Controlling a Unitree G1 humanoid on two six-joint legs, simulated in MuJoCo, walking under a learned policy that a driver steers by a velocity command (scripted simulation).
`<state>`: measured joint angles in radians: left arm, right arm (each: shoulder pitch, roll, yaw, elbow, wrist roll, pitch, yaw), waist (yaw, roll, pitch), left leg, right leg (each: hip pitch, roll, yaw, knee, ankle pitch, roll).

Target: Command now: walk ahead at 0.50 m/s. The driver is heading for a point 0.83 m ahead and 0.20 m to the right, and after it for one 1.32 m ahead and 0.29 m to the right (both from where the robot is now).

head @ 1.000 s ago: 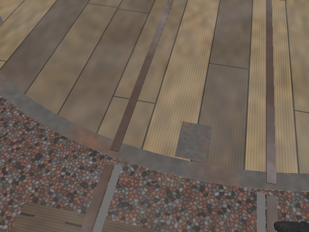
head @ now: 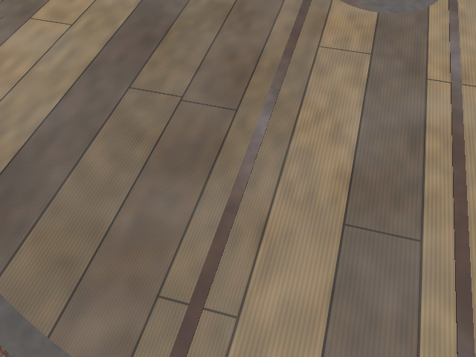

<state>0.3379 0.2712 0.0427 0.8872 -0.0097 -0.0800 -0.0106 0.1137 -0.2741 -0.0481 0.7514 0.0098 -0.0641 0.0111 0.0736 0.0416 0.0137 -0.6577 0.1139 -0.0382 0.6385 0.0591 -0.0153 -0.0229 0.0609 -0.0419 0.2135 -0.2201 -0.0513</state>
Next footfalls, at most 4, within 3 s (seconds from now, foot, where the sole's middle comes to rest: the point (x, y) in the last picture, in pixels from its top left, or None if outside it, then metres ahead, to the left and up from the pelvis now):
0.14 left None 0.27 0.15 -0.78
0.68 right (313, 344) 0.53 -0.12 -0.78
1.18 left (289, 235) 0.88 -0.06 -0.78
1.54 right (363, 266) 0.79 -0.29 -0.78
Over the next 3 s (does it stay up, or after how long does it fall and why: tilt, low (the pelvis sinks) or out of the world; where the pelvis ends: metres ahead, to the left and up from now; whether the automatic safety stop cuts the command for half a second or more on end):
stays up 0.97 -0.11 -0.02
